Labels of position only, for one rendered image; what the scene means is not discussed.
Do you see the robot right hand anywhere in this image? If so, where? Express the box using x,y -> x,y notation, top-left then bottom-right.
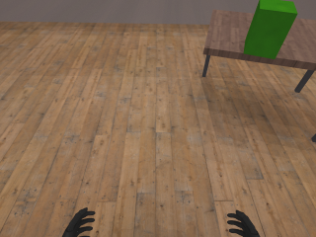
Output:
227,209 -> 261,237

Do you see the carton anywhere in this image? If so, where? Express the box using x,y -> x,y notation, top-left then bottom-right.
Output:
243,0 -> 298,59

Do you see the robot left hand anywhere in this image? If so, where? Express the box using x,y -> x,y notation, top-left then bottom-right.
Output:
62,207 -> 96,237

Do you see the table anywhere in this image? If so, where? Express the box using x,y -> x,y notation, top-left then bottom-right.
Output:
201,9 -> 316,143

